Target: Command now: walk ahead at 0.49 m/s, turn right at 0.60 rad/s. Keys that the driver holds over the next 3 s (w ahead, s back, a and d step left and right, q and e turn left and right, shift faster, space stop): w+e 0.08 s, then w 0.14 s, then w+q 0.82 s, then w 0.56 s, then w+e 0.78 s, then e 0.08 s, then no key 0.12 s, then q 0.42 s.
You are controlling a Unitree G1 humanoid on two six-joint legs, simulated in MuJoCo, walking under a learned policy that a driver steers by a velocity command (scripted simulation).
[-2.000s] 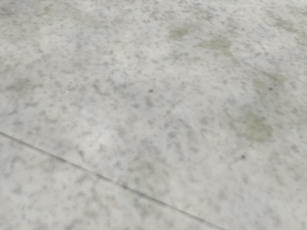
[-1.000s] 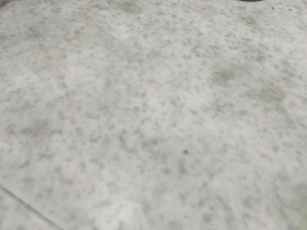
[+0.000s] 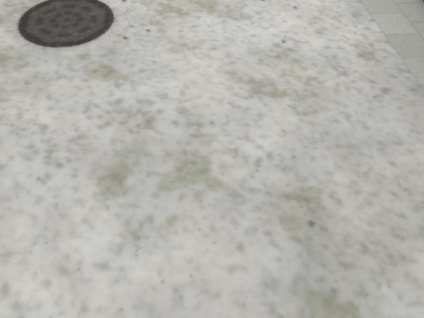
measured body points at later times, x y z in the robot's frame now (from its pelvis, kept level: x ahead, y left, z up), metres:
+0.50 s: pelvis +0.27 -0.07 +0.00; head +0.29 -0.08 +0.45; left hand +0.32 +0.20 -0.13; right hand +0.33 -0.33 -0.14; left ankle +0.38 +0.09 -0.67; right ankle +0.23 -0.12 -0.75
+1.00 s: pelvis +0.55 -0.02 +0.00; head +0.58 -0.01 +0.44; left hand +0.64 +0.25 -0.12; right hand +0.65 -0.29 -0.13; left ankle +0.53 +0.01 -0.75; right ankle +0.65 -0.20 -0.67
